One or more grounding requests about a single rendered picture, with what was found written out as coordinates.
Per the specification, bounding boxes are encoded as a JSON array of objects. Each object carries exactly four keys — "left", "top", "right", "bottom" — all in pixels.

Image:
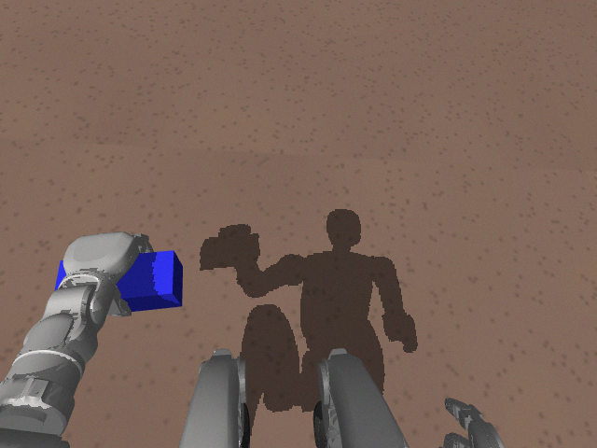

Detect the left robot arm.
[{"left": 0, "top": 271, "right": 115, "bottom": 448}]

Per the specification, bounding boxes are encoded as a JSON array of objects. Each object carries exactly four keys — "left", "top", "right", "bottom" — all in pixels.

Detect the right robot hand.
[{"left": 438, "top": 398, "right": 506, "bottom": 448}]

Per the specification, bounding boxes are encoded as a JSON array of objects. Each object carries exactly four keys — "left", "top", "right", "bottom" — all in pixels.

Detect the carton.
[{"left": 54, "top": 250, "right": 183, "bottom": 312}]

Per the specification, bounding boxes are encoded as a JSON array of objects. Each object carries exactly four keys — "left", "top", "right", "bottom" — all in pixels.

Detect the left robot hand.
[{"left": 63, "top": 231, "right": 154, "bottom": 317}]

